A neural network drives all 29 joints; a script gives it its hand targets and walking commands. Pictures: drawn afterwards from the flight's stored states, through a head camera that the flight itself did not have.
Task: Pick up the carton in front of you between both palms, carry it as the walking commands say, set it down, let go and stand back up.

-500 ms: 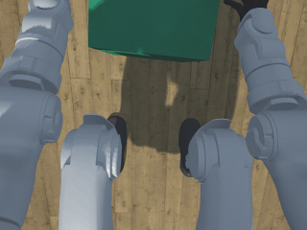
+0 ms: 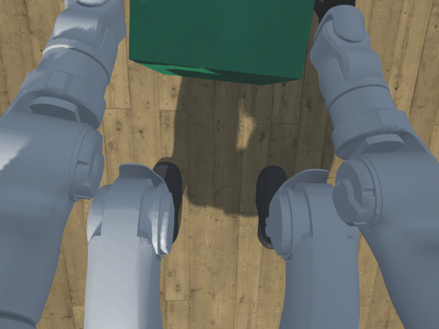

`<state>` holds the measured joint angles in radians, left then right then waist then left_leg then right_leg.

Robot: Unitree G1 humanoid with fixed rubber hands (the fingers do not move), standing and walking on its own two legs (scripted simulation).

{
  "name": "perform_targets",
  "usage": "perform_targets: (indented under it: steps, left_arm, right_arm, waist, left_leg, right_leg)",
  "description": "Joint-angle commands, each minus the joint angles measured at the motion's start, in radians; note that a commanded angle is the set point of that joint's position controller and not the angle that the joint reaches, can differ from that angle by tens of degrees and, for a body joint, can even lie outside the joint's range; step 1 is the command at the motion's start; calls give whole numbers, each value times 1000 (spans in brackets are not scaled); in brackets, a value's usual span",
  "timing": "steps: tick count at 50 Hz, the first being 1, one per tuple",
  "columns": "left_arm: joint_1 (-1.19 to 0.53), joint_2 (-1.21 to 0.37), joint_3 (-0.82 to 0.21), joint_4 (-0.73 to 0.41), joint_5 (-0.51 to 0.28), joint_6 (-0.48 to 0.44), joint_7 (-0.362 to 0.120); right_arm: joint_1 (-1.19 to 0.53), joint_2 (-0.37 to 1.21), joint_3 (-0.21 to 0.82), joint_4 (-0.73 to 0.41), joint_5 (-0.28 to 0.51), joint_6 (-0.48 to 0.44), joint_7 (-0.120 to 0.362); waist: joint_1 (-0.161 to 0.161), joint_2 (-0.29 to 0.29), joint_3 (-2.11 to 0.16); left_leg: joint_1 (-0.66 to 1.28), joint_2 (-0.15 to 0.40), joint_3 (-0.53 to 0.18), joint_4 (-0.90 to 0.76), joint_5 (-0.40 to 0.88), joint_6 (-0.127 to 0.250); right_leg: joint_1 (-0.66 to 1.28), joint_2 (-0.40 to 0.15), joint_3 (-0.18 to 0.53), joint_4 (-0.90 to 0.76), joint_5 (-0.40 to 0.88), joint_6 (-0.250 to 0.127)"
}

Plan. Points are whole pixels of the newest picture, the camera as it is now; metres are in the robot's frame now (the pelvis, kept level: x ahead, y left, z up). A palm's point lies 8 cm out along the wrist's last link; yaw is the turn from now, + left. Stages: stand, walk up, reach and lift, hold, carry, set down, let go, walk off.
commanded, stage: reach and lift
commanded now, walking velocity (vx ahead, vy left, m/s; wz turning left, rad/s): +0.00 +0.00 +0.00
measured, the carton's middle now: (220, 9) +0.55 +0.03 -0.25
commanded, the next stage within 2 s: none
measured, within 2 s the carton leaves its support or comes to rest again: leaves its support in 0.20 s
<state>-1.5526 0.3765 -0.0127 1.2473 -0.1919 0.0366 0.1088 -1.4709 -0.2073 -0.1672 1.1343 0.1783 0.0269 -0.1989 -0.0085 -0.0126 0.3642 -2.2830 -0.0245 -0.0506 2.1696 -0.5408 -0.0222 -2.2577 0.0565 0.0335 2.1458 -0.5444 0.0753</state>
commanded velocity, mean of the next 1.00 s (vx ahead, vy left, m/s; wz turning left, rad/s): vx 0.00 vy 0.00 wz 0.00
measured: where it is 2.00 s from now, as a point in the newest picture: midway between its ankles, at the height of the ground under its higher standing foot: (218, 219)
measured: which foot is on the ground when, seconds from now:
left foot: down 0.00-1.00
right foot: down 0.00-1.00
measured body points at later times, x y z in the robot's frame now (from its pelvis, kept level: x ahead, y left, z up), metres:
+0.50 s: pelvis +0.00 +0.00 +0.02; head +0.30 +0.02 +0.36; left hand +0.54 +0.18 -0.07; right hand +0.54 -0.13 -0.07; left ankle +0.12 +0.13 -0.34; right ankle +0.12 -0.14 -0.34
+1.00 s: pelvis +0.01 -0.01 +0.14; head +0.25 +0.01 +0.53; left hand +0.50 +0.17 +0.09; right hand +0.50 -0.13 +0.09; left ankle +0.12 +0.13 -0.34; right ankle +0.12 -0.14 -0.34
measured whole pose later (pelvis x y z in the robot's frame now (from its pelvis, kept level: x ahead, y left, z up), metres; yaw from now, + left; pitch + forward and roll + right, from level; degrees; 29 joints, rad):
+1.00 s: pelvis +0.01 -0.01 +0.14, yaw +2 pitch +42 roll -1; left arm -0.97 0.02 0.40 0.68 0.21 0.39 0.03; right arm -0.92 0.07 -0.49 0.57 -0.19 0.38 -0.08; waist 0.00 -0.01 -0.19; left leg -1.92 -0.10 -0.09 1.67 -0.48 -0.06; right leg -1.90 0.11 0.09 1.67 -0.50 0.08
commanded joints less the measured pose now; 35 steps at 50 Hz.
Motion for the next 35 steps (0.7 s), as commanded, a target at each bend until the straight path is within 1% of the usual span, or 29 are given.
perform_targets:
  steps: [1, 3, 4, 7, 8, 9, 11, 12, 13, 14, 15, 16, 17, 18, 19, 20, 21, 22, 23, 24, 25, 27, 28, 29, 30, 32, 33, 34, 35]
  left_arm:
    - [-489, -661, -123, -155, 28, 14, -169]
    - [-493, -800, -85, -166, 67, 43, -226]
    - [-445, -874, -55, -147, 101, 56, -248]
    - [-423, -935, -48, -249, 99, 69, -283]
    - [-431, -978, -63, -282, 81, 72, -292]
    - [-429, -1013, -74, -294, 73, 80, -297]
    - [-455, -1051, -132, -396, 41, 89, -300]
    - [-468, -1076, -151, -443, 46, 96, -295]
    - [-443, -1107, -181, -485, 29, 107, -286]
    - [-492, -1137, -203, -569, 10, 110, -279]
    - [-479, -1122, -217, -611, 19, 120, -276]
    - [-490, -1160, -225, -648, 11, 136, -270]
    - [-506, -1172, -251, -713, 4, 145, -265]
    - [-468, -1200, -250, -685, 26, 162, -258]
    - [-423, -1238, -220, -647, 35, 184, -258]
    - [-406, -1219, -227, -665, 56, 196, -258]
    - [-328, -1251, -198, -586, 90, 226, -264]
    - [-325, -1285, -182, -580, 110, 234, -270]
    - [-274, -1321, -153, -517, 116, 253, -281]
    - [-255, -1322, -112, -482, 154, 262, -293]
    - [-207, -1349, -75, -415, 176, 278, -301]
    - [-190, -1336, -7, -353, 228, 287, -314]
    - [-201, -1322, 35, -340, 248, 285, -316]
    - [-199, -1319, 39, -343, 266, 289, -317]
    - [-207, -1332, 60, -365, 276, 286, -319]
    - [-215, -1322, 71, -366, 297, 282, -314]
    - [-185, -1320, 86, -358, 316, 286, -314]
    - [-204, -1323, 88, -370, 313, 287, -312]
    - [-200, -1330, 72, -395, 299, 287, -314]
  right_arm:
    - [-479, 585, 118, -154, -49, 10, 172]
    - [-504, 725, 119, -161, -89, 48, 237]
    - [-527, 778, 104, -180, -111, 62, 262]
    - [-510, 895, 135, -251, -89, 88, 304]
    - [-499, 917, 134, -276, -91, 91, 309]
    - [-510, 952, 158, -283, -69, 97, 312]
    - [-501, 1023, 194, -325, -44, 110, 312]
    - [-501, 1055, 219, -347, -18, 118, 315]
    - [-505, 1071, 254, -396, -2, 123, 314]
    - [-477, 1111, 249, -395, -10, 138, 312]
    - [-464, 1137, 266, -422, 5, 151, 311]
    - [-546, 1130, 310, -507, 23, 158, 304]
    - [-506, 1153, 319, -525, 15, 175, 299]
    - [-548, 1156, 349, -570, 18, 179, 297]
    - [-512, 1142, 330, -555, -25, 195, 297]
    - [-489, 1155, 332, -550, -31, 209, 296]
    - [-483, 1156, 306, -548, -55, 221, 301]
    - [-466, 1159, 297, -523, -81, 231, 305]
    - [-451, 1147, 268, -518, -118, 243, 310]
    - [-416, 1173, 231, -477, -151, 257, 313]
    - [-435, 1143, 203, -496, -179, 260, 317]
    - [-373, 1160, 146, -413, -232, 287, 328]
    - [-336, 1181, 111, -358, -254, 298, 333]
    - [-352, 1170, 92, -387, -262, 293, 340]
    - [-357, 1178, 79, -374, -282, 298, 344]
    - [-322, 1207, 73, -364, -281, 298, 349]
    - [-340, 1204, 90, -377, -279, 297, 354]
    - [-327, 1219, 85, -360, -275, 303, 359]
    - [-304, 1219, 92, -373, -282, 308, 361]
  waist:
    - [-44, 76, -1104]
    - [-33, 66, -1099]
    - [-11, 51, -1065]
    - [29, 4, -1152]
    - [-13, 8, -1193]
    - [8, 24, -1249]
    - [3, 40, -1378]
    - [45, 63, -1463]
    - [30, 92, -1587]
    - [12, 80, -1624]
    - [32, 83, -1684]
    - [38, 100, -1795]
    - [37, 91, -1835]
    - [45, 90, -1851]
    - [10, 78, -1805]
    - [41, 88, -1821]
    - [28, 92, -1712]
    - [44, 95, -1686]
    - [-21, 62, -1555]
    - [14, 58, -1505]
    - [-27, 64, -1476]
    - [-10, 49, -1370]
    - [-19, 29, -1346]
    - [-16, 66, -1340]
    - [-19, 37, -1379]
    - [-8, 52, -1410]
    - [28, 45, -1407]
    - [29, 57, -1412]
    - [-4, 28, -1456]
  left_leg:
    - [592, -53, 58, -173, 235, -2]
    - [522, -69, 92, -140, 212, -5]
    - [512, -84, 94, -151, 214, 6]
    - [506, -84, 105, -138, 294, 20]
    - [506, -82, 102, -135, 324, 20]
    - [546, -83, 112, -123, 365, 14]
    - [611, -79, 120, -125, 426, 9]
    - [668, -84, 134, -122, 471, 4]
    - [779, -87, 134, -129, 519, -2]
    - [804, -93, 129, -145, 525, -5]
    - [853, -95, 136, -149, 543, -6]
    - [938, -99, 138, -145, 572, -8]
    - [946, -108, 149, -150, 562, -8]
    - [922, -108, 158, -170, 533, -9]
    - [902, -116, 150, -198, 479, -8]
    - [900, -117, 163, -206, 441, -11]
    - [846, -121, 163, -246, 368, -7]
    - [797, -122, 164, -267, 301, -6]
    - [728, -122, 140, -296, 237, -3]
    - [687, -128, 165, -318, 185, -5]
    - [682, -128, 139, -362, 140, -4]
    - [623, -128, 146, -394, 97, 0]
    - [618, -128, 146, -411, 62, 5]
    - [606, -130, 141, -438, 59, 4]
    - [637, -132, 136, -448, 88, 5]
    - [674, -134, 144, -472, 111, 4]
    - [661, -136, 148, -489, 118, 5]
    - [674, -137, 152, -508, 116, 5]
    - [716, -133, 139, -516, 149, 7]
  right_leg:
    - [469, 70, -123, -120, 244, -31]
    - [495, 80, -128, -104, 221, -31]
    - [477, 83, -135, -109, 217, -30]
    - [517, 96, -146, -89, 308, -31]
    - [549, 97, -149, -90, 355, -36]
    - [566, 97, -139, -82, 381, -36]
    - [609, 95, -142, -73, 455, -31]
    - [600, 104, -136, -84, 467, -32]
    - [610, 103, -154, -80, 482, -32]
    - [606, 105, -167, -93, 478, -32]
    - [625, 109, -167, -106, 479, -29]
    - [627, 109, -167, -110, 467, -23]
    - [649, 113, -167, -132, 458, -25]
    - [650, 122, -169, -145, 454, -19]
    - [643, 125, -175, -173, 404, -24]
    - [660, 125, -165, -184, 365, -24]
    - [602, 128, -173, -216, 296, -28]
    - [623, 123, -160, -234, 250, -37]
    - [559, 123, -176, -264, 201, -38]
    - [552, 125, -163, -309, 146, -40]
    - [549, 122, -183, -318, 120, -42]
    - [517, 117, -166, -372, 72, -46]
    - [517, 123, -163, -397, 42, -48]
    - [507, 122, -166, -396, 54, -52]
    - [545, 123, -168, -414, 85, -46]
    - [567, 132, -155, -443, 106, -46]
    - [572, 129, -149, -455, 100, -42]
    - [592, 133, -140, -481, 98, -46]
    - [627, 131, -149, -490, 136, -42]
